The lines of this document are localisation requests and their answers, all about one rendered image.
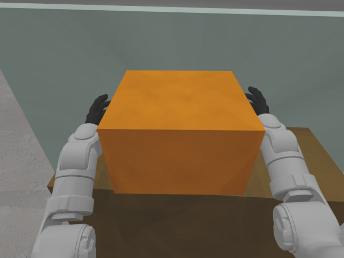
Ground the left robot upper arm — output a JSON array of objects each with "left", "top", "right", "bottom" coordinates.
[{"left": 33, "top": 224, "right": 96, "bottom": 258}]

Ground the right robot upper arm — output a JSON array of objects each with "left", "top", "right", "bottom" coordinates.
[{"left": 273, "top": 201, "right": 344, "bottom": 258}]

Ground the right robot hand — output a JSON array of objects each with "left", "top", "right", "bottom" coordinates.
[{"left": 244, "top": 87, "right": 270, "bottom": 116}]

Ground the right robot forearm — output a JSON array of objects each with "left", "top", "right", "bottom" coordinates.
[{"left": 258, "top": 113, "right": 342, "bottom": 244}]

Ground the carton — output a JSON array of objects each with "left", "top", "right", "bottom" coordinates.
[{"left": 97, "top": 70, "right": 266, "bottom": 195}]

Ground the left robot forearm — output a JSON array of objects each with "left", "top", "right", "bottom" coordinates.
[{"left": 31, "top": 123, "right": 102, "bottom": 258}]

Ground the left robot hand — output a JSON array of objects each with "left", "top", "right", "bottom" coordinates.
[{"left": 85, "top": 94, "right": 111, "bottom": 126}]

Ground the pedestal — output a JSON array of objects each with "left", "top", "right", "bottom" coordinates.
[{"left": 47, "top": 127, "right": 344, "bottom": 258}]

